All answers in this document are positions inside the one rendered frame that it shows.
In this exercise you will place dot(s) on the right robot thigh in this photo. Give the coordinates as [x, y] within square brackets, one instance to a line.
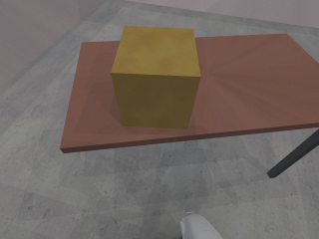
[195, 226]

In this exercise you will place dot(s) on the table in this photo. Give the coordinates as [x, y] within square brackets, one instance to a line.
[248, 84]

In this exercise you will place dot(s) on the carton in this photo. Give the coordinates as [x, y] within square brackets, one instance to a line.
[156, 76]

